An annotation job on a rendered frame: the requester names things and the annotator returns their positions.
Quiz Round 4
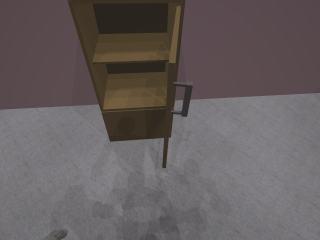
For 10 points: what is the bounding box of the robot left hand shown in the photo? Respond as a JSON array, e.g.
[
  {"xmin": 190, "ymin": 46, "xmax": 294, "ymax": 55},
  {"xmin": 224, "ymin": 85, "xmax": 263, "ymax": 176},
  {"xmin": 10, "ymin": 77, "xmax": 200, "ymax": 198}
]
[{"xmin": 42, "ymin": 229, "xmax": 68, "ymax": 240}]

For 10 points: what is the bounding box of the handle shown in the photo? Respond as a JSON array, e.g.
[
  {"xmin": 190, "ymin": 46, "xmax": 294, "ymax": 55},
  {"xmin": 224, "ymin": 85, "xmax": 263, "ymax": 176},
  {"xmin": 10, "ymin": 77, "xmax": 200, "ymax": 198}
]
[{"xmin": 171, "ymin": 81, "xmax": 193, "ymax": 117}]

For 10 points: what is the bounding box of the cupboard door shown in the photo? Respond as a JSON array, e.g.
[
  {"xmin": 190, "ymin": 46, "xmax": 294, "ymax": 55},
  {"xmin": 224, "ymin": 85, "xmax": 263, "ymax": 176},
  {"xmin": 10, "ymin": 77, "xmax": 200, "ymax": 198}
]
[{"xmin": 162, "ymin": 6, "xmax": 181, "ymax": 168}]

